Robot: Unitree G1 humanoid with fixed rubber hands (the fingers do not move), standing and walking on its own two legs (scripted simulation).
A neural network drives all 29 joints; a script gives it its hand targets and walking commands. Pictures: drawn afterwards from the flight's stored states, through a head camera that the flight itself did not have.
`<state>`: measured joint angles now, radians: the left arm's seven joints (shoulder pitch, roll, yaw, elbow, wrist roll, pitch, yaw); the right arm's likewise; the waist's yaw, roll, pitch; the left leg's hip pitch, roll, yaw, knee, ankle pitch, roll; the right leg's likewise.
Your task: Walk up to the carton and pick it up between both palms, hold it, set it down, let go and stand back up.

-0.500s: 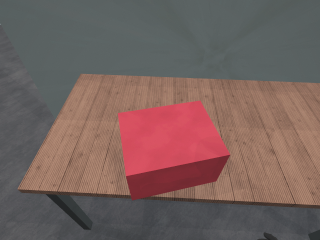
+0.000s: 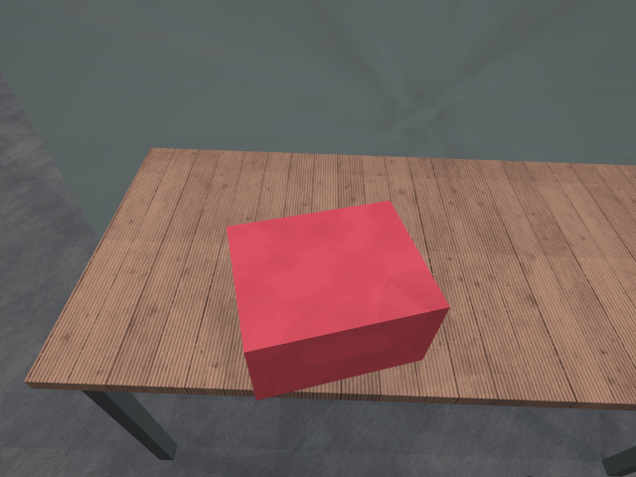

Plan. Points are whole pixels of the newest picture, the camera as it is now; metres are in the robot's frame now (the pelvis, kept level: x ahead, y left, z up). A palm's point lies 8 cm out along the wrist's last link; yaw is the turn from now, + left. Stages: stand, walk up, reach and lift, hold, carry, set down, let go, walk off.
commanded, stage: walk up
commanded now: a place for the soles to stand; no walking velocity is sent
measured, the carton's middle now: (326, 294) +0.42 +0.00 -0.06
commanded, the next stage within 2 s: reach and lift in 0.04 s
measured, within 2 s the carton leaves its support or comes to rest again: neither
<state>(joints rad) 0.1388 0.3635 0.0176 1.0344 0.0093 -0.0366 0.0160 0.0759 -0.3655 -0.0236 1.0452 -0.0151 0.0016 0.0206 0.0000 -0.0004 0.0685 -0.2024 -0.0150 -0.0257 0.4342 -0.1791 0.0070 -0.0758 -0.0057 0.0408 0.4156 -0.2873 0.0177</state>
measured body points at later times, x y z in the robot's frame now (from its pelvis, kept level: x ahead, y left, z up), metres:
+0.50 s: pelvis +0.01 -0.02 -0.01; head +0.00 +0.00 +0.44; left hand +0.18 +0.24 -0.09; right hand +0.16 -0.32 -0.08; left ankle +0.04 +0.12 -0.74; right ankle -0.04 -0.13 -0.74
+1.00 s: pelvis +0.01 -0.03 +0.00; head +0.00 -0.03 +0.45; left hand +0.17 +0.23 -0.06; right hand +0.17 -0.30 -0.08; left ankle +0.04 +0.12 -0.74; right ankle -0.04 -0.13 -0.74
